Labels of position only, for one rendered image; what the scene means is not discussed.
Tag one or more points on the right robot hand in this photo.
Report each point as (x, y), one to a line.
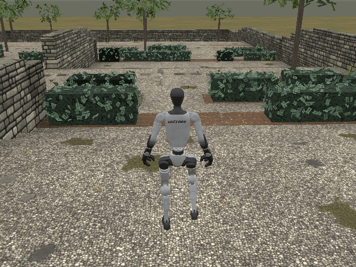
(210, 159)

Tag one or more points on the right robot forearm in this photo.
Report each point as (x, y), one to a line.
(205, 147)

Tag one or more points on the left robot upper arm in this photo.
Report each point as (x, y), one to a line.
(156, 126)

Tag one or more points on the left robot forearm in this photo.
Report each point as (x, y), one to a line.
(149, 147)

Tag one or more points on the right robot upper arm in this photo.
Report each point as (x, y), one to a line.
(198, 126)

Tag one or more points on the left robot foot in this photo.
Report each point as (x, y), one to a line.
(166, 224)

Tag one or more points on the robot right thigh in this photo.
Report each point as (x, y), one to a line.
(190, 163)

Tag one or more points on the left robot hand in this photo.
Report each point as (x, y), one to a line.
(144, 158)

